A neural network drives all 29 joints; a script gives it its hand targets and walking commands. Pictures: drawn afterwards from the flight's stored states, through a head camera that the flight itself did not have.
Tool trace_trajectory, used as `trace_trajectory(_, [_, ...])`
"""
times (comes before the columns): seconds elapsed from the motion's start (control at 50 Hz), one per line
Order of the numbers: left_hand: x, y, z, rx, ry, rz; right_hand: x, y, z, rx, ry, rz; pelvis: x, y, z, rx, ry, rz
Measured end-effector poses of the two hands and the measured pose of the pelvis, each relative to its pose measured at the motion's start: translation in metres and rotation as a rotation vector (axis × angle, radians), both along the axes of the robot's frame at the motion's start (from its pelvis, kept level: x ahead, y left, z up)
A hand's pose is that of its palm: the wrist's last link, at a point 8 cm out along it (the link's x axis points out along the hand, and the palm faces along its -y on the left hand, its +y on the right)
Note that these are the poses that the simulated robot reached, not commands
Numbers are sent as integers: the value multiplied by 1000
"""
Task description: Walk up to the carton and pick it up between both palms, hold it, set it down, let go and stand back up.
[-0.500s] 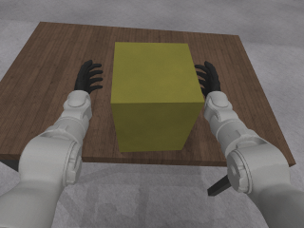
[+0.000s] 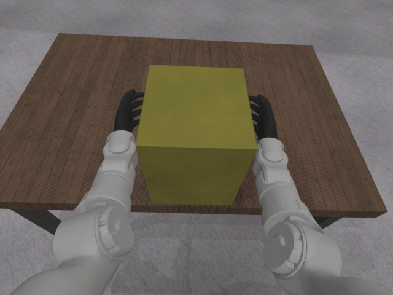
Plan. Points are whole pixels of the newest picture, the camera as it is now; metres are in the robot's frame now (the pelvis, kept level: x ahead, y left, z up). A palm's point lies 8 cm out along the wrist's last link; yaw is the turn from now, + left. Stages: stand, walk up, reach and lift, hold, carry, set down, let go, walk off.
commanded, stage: reach and lift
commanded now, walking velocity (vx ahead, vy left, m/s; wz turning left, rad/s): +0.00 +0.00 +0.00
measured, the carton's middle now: (194, 141) +0.45 +0.00 +0.01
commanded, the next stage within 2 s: none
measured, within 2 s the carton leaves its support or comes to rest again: leaves its support in 1.90 s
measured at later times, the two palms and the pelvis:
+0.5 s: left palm (121, 133) +0.43 +0.16 +0.07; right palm (263, 136) +0.41 -0.13 +0.08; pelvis +0.01 +0.00 +0.00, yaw +0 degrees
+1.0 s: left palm (121, 133) +0.43 +0.16 +0.07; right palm (263, 136) +0.41 -0.13 +0.08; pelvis +0.01 +0.00 +0.00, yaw +0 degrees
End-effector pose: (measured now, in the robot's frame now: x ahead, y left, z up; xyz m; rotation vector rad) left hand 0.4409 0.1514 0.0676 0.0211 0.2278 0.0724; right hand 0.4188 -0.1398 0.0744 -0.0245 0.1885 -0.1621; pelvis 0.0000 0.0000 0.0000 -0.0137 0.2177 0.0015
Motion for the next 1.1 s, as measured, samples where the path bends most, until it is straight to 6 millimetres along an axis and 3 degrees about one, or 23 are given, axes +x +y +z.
trace_trajectory(0.2, [-13,6,1,11,26,20,-7,6,1,-31,-2,22,7,6,3,-2,-80,-7])
trace_trajectory(1.1, [-15,6,1,-7,32,31,-6,5,2,-35,-2,29,13,4,4,-2,-97,7])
